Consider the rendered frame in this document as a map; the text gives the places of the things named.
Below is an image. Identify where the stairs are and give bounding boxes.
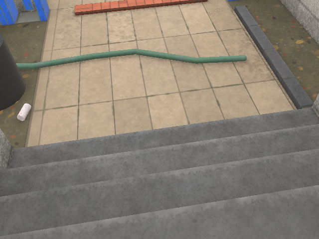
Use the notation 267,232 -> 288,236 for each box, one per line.
0,108 -> 319,236

